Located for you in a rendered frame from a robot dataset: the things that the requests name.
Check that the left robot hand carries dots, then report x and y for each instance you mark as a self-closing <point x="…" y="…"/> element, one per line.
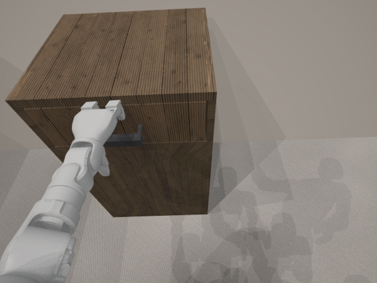
<point x="98" y="124"/>

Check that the robot left forearm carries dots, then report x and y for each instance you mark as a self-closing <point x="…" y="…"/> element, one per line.
<point x="59" y="208"/>

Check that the cabinet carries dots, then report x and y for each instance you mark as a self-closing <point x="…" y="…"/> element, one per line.
<point x="154" y="56"/>

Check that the handle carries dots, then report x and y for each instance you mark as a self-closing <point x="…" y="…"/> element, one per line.
<point x="121" y="140"/>

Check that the drawer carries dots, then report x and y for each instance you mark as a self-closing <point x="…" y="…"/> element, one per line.
<point x="162" y="122"/>

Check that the robot left upper arm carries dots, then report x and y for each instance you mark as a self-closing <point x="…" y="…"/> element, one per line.
<point x="39" y="256"/>

